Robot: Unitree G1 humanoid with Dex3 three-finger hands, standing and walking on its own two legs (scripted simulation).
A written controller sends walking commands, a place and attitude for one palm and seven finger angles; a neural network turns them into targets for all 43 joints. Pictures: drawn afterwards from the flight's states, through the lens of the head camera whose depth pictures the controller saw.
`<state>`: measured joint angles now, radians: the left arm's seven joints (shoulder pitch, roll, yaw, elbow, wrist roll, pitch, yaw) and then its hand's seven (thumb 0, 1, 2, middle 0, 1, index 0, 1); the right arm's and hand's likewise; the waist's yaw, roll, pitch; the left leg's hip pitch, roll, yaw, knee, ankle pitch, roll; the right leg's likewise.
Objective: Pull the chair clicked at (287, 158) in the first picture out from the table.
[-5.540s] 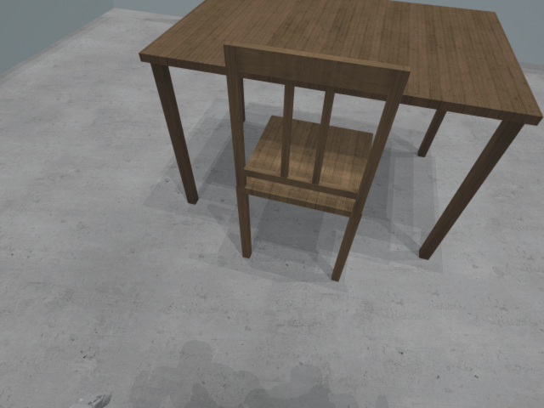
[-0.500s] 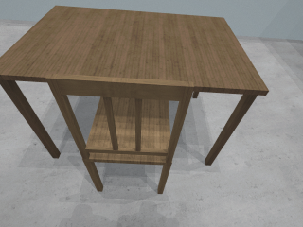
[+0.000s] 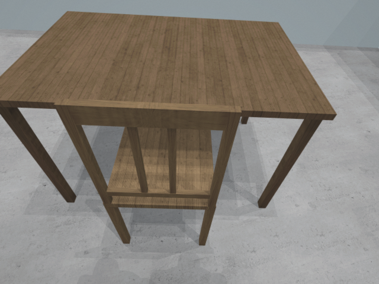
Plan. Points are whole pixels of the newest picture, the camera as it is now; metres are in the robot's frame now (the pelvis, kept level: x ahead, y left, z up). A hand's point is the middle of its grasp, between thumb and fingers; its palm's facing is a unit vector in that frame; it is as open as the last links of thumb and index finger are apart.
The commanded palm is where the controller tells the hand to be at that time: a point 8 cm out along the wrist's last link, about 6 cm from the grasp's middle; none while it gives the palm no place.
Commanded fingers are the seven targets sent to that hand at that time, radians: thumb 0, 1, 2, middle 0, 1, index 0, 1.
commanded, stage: look again from close up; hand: left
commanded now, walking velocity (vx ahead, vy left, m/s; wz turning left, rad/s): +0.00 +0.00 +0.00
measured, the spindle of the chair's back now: (139, 163) +0.45 +0.18 -0.08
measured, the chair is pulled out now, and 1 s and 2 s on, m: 0.00 0.00 0.00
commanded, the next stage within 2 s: raise the hand toward the chair's back in 0.06 s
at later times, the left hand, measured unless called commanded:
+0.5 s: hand (129, 245) +0.20 +0.14 -0.02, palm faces +0.03 -1.00 -0.02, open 8.5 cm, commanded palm +0.12 +0.22 -0.07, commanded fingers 0.00 0.48 0.72 -0.16 -0.23 -0.16 -0.23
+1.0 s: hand (122, 252) +0.20 +0.16 -0.06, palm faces +0.02 -1.00 -0.02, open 12.8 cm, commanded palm +0.15 +0.22 -0.05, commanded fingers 0.00 -0.10 0.47 -0.10 -0.14 -0.10 -0.14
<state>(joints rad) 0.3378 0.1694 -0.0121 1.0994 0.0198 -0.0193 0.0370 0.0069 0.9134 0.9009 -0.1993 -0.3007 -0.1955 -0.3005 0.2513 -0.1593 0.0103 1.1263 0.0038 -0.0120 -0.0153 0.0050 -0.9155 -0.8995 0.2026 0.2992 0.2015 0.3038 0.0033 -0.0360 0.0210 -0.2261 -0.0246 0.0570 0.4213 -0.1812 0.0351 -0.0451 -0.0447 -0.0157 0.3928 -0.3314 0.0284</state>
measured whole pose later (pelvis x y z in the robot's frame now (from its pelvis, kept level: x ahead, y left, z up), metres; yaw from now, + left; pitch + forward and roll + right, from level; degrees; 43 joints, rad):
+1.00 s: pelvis -0.03 -0.05 -0.09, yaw +1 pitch +17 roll -1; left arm 0.34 0.23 0.26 0.04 -0.31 -0.28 -0.33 0.01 0.13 0.57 -0.13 -0.18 -0.12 -0.18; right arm 0.22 -0.18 -0.04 0.64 0.04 -0.23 -0.07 0.01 -0.90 -0.90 0.21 0.30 0.21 0.30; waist -0.02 0.02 -0.11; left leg -0.98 0.05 -0.02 1.12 -0.42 -0.03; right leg -0.80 0.03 -0.07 1.15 -0.64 -0.04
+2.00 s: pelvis -0.06 +0.00 -0.08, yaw +1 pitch +14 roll -5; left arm 0.32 0.28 0.21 0.01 -0.26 -0.34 -0.21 -0.01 -0.49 0.30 -0.06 -0.08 -0.06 -0.08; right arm 0.24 -0.24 0.02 0.61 0.02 -0.27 -0.07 0.01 -0.90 -0.90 0.21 0.30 0.21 0.30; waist -0.03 0.03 -0.11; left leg -0.96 0.04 -0.04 1.09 -0.37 0.02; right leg -0.74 0.02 -0.09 1.05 -0.56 0.00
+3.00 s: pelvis -0.05 -0.02 -0.10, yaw +0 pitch +18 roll -3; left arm 0.10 0.24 0.20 0.19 -0.24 -0.40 -0.22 -0.01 -0.49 0.30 -0.06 -0.08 -0.06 -0.08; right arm 0.19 -0.25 0.00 0.64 0.01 -0.26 -0.06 0.01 -0.90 -0.90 0.21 0.30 0.20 0.30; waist -0.02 0.04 -0.12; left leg -1.06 0.05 -0.04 1.17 -0.41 -0.01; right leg -0.86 0.03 -0.08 1.17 -0.62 -0.02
